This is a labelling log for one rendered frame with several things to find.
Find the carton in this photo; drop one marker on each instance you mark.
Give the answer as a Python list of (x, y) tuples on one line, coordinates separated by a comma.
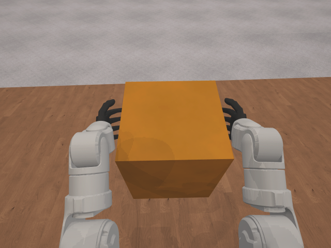
[(173, 140)]

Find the left robot forearm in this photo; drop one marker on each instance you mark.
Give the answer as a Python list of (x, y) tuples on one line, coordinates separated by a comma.
[(89, 192)]

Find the robot left hand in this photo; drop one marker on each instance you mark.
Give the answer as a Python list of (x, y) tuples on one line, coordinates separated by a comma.
[(104, 114)]

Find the robot right upper arm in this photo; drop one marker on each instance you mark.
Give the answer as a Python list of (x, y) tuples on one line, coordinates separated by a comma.
[(268, 231)]

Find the robot right hand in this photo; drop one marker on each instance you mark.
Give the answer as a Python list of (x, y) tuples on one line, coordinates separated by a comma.
[(236, 114)]

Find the robot left upper arm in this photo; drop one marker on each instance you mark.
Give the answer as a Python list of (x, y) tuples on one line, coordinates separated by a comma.
[(98, 233)]

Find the right robot forearm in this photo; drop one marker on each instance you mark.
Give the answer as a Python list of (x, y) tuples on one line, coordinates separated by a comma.
[(262, 152)]

